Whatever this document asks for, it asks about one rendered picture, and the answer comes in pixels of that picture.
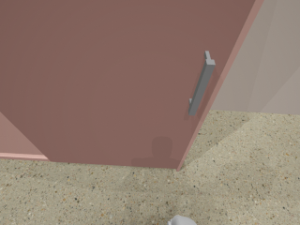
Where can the robot right thigh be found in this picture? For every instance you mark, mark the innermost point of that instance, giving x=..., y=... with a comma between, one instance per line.
x=179, y=220

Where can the wardrobe door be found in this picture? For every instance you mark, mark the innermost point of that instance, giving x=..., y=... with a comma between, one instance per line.
x=12, y=141
x=108, y=82

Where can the handle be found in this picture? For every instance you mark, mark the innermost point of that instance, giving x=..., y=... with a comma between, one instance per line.
x=207, y=70

